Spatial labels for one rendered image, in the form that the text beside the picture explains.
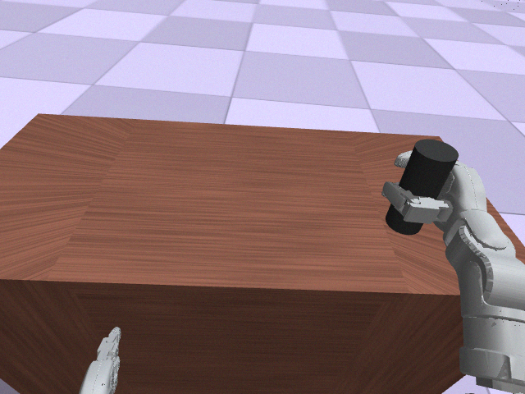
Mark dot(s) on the can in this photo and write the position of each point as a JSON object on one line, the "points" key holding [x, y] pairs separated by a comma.
{"points": [[426, 172]]}

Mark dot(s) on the right robot arm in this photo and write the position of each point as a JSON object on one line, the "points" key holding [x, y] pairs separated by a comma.
{"points": [[492, 297]]}

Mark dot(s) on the left robot hand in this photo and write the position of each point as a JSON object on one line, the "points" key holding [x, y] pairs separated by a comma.
{"points": [[101, 375]]}

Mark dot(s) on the right robot hand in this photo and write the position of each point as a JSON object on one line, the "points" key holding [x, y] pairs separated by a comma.
{"points": [[462, 191]]}

